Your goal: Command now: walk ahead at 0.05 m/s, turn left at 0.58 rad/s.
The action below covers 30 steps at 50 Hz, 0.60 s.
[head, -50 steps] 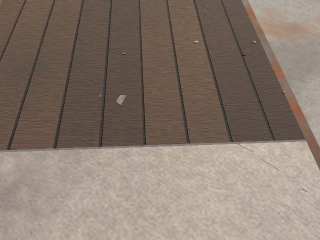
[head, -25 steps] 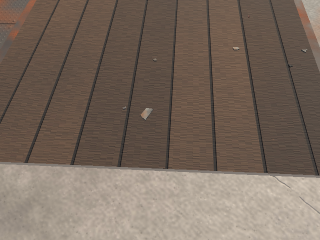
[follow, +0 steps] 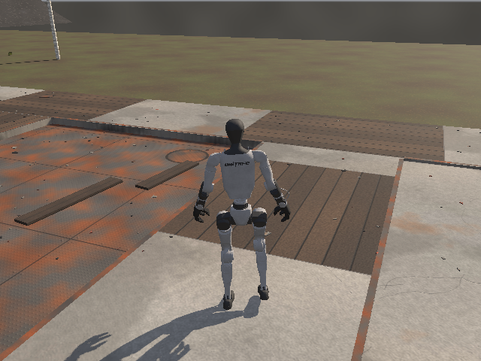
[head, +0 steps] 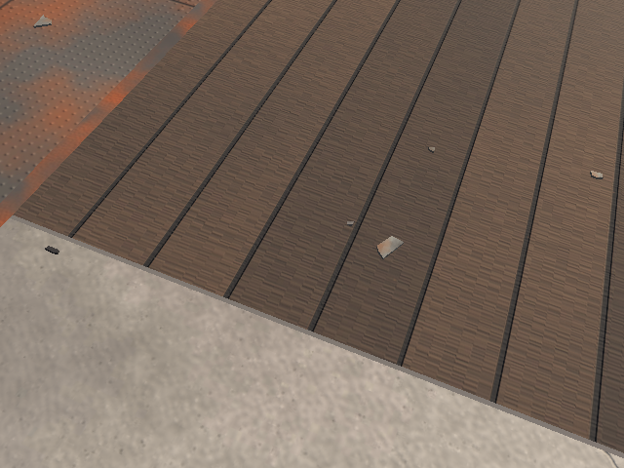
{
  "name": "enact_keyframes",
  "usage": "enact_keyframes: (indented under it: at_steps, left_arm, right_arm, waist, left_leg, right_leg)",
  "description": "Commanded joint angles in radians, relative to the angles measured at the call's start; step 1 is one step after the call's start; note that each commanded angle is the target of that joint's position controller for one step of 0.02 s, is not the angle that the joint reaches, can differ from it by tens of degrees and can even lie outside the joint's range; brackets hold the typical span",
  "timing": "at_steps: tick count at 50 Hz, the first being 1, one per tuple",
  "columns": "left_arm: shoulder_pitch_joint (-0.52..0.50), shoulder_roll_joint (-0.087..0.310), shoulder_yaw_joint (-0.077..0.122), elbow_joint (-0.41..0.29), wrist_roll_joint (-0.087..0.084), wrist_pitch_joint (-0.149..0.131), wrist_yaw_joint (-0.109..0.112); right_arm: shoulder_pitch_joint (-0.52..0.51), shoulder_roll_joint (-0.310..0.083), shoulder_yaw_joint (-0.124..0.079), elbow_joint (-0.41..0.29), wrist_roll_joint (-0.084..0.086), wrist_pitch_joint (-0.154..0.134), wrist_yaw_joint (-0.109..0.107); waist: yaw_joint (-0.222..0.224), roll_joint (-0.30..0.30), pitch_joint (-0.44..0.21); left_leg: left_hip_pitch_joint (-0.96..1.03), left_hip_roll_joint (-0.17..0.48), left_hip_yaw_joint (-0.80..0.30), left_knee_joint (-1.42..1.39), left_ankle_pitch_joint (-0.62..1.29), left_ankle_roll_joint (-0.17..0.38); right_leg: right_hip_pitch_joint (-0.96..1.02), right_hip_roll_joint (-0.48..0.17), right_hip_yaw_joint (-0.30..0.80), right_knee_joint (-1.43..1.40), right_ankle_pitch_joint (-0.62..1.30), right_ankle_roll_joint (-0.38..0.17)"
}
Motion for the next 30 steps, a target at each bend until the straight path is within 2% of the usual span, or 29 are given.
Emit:
enact_keyframes:
  at_steps: [1, 3, 4, 7, 9, 10, 11, 12, 13, 14, 15, 16, 17, 19, 21, 22, 23, 24, 25, 26, 27, 28, 29, 30]
  left_arm:
    - [-0.045, 0.051, 0.003, -0.063, -0.004, -0.019, -0.009]
    - [-0.062, 0.059, 0.001, -0.071, -0.012, -0.027, -0.024]
    - [-0.063, 0.068, 0.003, -0.075, -0.016, -0.035, -0.031]
    - [-0.014, 0.085, 0.008, -0.069, -0.026, -0.069, -0.048]
    - [0.071, 0.087, 0.015, -0.042, -0.024, -0.086, -0.048]
    - [0.147, 0.130, 0.026, -0.027, -0.006, -0.087, -0.040]
    - [0.205, 0.194, 0.030, -0.016, 0.019, -0.080, -0.030]
    - [0.199, 0.216, 0.032, -0.012, 0.040, -0.084, -0.041]
    - [0.137, 0.147, 0.014, -0.038, 0.026, -0.090, -0.041]
    - [0.098, 0.091, -0.002, -0.042, 0.012, -0.089, -0.041]
    - [0.080, 0.063, -0.016, -0.043, 0.005, -0.085, -0.043]
    - [0.065, 0.049, -0.027, -0.037, -0.002, -0.080, -0.042]
    - [0.066, 0.054, -0.030, -0.029, -0.003, -0.074, -0.039]
    - [0.093, 0.104, -0.017, -0.011, -0.004, -0.058, -0.035]
    - [0.136, 0.157, -0.004, 0.001, -0.013, -0.045, -0.034]
    - [0.127, 0.171, 0.000, -0.003, -0.025, -0.041, -0.034]
    - [0.119, 0.173, 0.001, -0.008, -0.037, -0.037, -0.033]
    - [0.126, 0.158, -0.003, -0.011, -0.040, -0.038, -0.032]
    - [0.124, 0.121, -0.013, -0.025, -0.023, -0.046, -0.032]
    - [0.173, 0.060, -0.027, -0.034, -0.013, -0.056, -0.037]
    - [0.167, 0.044, -0.035, -0.042, -0.024, -0.054, -0.034]
    - [0.126, 0.088, -0.020, -0.052, -0.035, -0.044, -0.033]
    - [0.135, 0.114, -0.003, -0.050, -0.036, -0.029, -0.031]
    - [0.161, 0.110, 0.004, -0.043, -0.034, -0.010, -0.026]
  right_arm:
    - [-0.002, -0.180, -0.047, -0.066, 0.008, -0.006, -0.011]
    - [-0.008, -0.185, -0.048, -0.069, 0.011, -0.004, -0.007]
    - [-0.014, -0.188, -0.047, -0.071, 0.010, -0.005, -0.003]
    - [-0.030, -0.182, -0.042, -0.077, 0.009, -0.008, 0.005]
    - [-0.072, -0.154, -0.030, -0.092, 0.011, -0.005, 0.001]
    - [-0.086, -0.104, -0.015, -0.106, 0.007, -0.006, -0.001]
    - [-0.045, -0.022, 0.005, -0.117, -0.002, -0.011, 0.000]
    - [-0.057, -0.104, -0.014, -0.159, -0.002, -0.025, -0.002]
    - [-0.039, -0.158, -0.028, -0.134, -0.004, -0.028, -0.002]
    - [-0.019, -0.159, -0.032, -0.107, -0.007, -0.024, 0.000]
    - [-0.003, -0.128, -0.026, -0.087, -0.013, -0.018, -0.001]
    - [-0.011, -0.102, -0.018, -0.089, -0.018, -0.014, 0.002]
    - [-0.039, -0.070, -0.006, -0.091, -0.020, -0.016, 0.007]
    - [-0.100, -0.021, 0.013, -0.101, -0.017, -0.028, 0.013]
    - [-0.109, -0.055, 0.002, -0.099, 0.000, -0.028, 0.009]
    - [-0.100, -0.071, -0.005, -0.095, 0.005, -0.025, 0.005]
    - [-0.086, -0.084, -0.011, -0.091, 0.004, -0.023, 0.000]
    - [-0.076, -0.114, -0.021, -0.094, 0.000, -0.021, -0.006]
    - [-0.038, -0.168, -0.035, -0.101, -0.011, -0.017, -0.017]
    - [-0.007, -0.228, -0.051, -0.099, -0.020, -0.004, -0.025]
    - [0.029, -0.195, -0.047, -0.084, -0.023, 0.007, -0.019]
    - [0.036, -0.152, -0.036, -0.086, -0.032, 0.005, -0.015]
    - [0.020, -0.138, -0.028, -0.090, -0.035, -0.002, -0.014]
    - [-0.035, -0.125, -0.022, -0.099, -0.026, -0.012, -0.013]
  waist:
    - [-0.009, 0.162, -0.137]
    - [-0.026, 0.186, -0.107]
    - [-0.027, 0.199, -0.092]
    - [-0.005, 0.199, -0.084]
    - [0.056, 0.161, -0.070]
    - [0.082, 0.092, -0.112]
    - [0.043, -0.137, -0.155]
    - [0.032, -0.225, -0.086]
    - [0.017, -0.138, -0.048]
    - [0.003, -0.115, -0.038]
    - [-0.008, -0.111, -0.051]
    - [-0.016, -0.124, -0.036]
    - [-0.009, -0.124, -0.037]
    - [0.020, -0.135, -0.058]
    - [0.030, -0.146, -0.078]
    - [0.019, -0.147, -0.071]
    - [0.005, -0.143, -0.066]
    - [0.000, -0.123, -0.077]
    - [-0.009, -0.056, -0.125]
    - [0.017, 0.111, -0.189]
    - [-0.017, 0.225, -0.220]
    - [-0.047, 0.257, -0.178]
    - [-0.035, 0.217, -0.157]
    - [-0.003, 0.184, -0.132]
  left_leg:
    - [0.195, 0.218, -0.264, -0.111, 0.130, 0.171]
    - [0.129, 0.206, -0.317, -0.160, -0.171, 0.177]
    - [0.100, 0.203, -0.346, -0.173, -0.250, 0.180]
    - [0.046, 0.181, -0.402, -0.159, -0.328, 0.169]
    - [-0.033, 0.110, -0.379, -0.076, -0.306, 0.118]
    - [-0.141, 0.050, -0.308, 0.082, -0.301, 0.064]
    - [-0.296, -0.082, -0.095, 0.375, -0.404, -0.011]
    - [-0.428, -0.082, -0.091, 0.509, -0.478, -0.032]
    - [-0.425, -0.035, -0.126, 0.611, -0.414, -0.053]
    - [-0.405, -0.025, -0.120, 0.631, -0.352, -0.071]
    - [-0.374, -0.007, -0.105, 0.601, -0.302, -0.086]
    - [-0.334, 0.028, -0.073, 0.535, -0.246, -0.104]
    - [-0.255, 0.039, -0.019, 0.448, -0.201, -0.118]
    - [-0.093, 0.012, 0.051, 0.270, -0.162, -0.126]
    - [-0.018, -0.020, 0.075, 0.154, -0.082, -0.119]
    - [0.016, -0.030, 0.082, 0.070, -0.022, -0.107]
    - [0.072, -0.031, 0.080, -0.026, 0.054, -0.088]
    - [0.160, 0.005, 0.036, -0.072, 0.138, -0.062]
    - [0.286, 0.112, -0.038, -0.035, 0.349, -0.025]
    - [0.425, 0.254, -0.138, 0.032, 0.548, 0.072]
    - [0.414, 0.350, -0.241, -0.009, 0.548, 0.171]
    - [0.394, 0.408, -0.299, -0.054, 0.574, 0.229]
    - [0.350, 0.407, -0.271, -0.067, 0.571, 0.236]
    - [0.294, 0.377, -0.198, -0.072, 0.535, 0.209]
  right_leg:
    - [-0.035, -0.004, 0.034, -0.152, 0.029, 0.015]
    - [0.023, 0.004, 0.025, -0.246, 0.024, 0.009]
    - [0.052, 0.010, 0.022, -0.284, 0.006, 0.003]
    - [0.184, 0.022, 0.015, -0.419, -0.002, -0.028]
    - [0.357, 0.007, 0.001, -0.611, 0.120, -0.060]
    - [0.520, -0.115, 0.094, -0.638, 0.146, -0.096]
    - [0.633, -0.324, 0.335, -0.663, 0.236, -0.187]
    - [0.549, -0.438, 0.570, -0.706, 0.284, -0.333]
    - [0.518, -0.405, 0.500, -0.693, 0.307, -0.348]
    - [0.502, -0.333, 0.382, -0.678, 0.344, -0.304]
    - [0.492, -0.279, 0.311, -0.678, 0.346, -0.266]
    - [0.466, -0.256, 0.263, -0.680, 0.437, -0.254]
    - [0.424, -0.218, 0.198, -0.673, 0.551, -0.245]
    - [0.373, -0.163, 0.129, -0.634, 0.688, -0.226]
    - [0.393, -0.172, 0.161, -0.609, 0.700, -0.230]
    - [0.392, -0.172, 0.180, -0.596, 0.667, -0.226]
    - [0.376, -0.169, 0.202, -0.584, 0.614, -0.213]
    - [0.336, -0.158, 0.222, -0.569, 0.531, -0.180]
    - [0.263, -0.126, 0.204, -0.511, 0.408, -0.132]
    - [0.125, -0.034, 0.112, -0.397, 0.142, -0.076]
    - [0.070, 0.014, 0.021, -0.266, -0.115, -0.034]
    - [-0.016, 0.013, 0.002, -0.051, -0.336, -0.011]
    - [-0.053, -0.008, 0.015, 0.128, -0.367, -0.001]
    - [-0.055, -0.032, 0.027, 0.174, -0.318, 0.005]
Keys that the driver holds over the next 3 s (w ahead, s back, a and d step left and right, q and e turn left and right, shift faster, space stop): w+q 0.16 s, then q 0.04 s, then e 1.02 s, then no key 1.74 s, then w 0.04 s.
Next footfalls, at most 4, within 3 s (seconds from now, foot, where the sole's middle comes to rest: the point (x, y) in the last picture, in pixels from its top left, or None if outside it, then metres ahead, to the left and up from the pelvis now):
0.20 right None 0.09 -0.14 -0.78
0.50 left None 0.14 0.12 -0.78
0.84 right None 0.14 -0.14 -0.78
1.34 left None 0.23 0.07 -0.78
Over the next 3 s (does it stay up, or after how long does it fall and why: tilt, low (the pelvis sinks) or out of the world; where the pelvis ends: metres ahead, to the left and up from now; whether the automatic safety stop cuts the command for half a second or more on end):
stays up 0.13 -0.05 -0.01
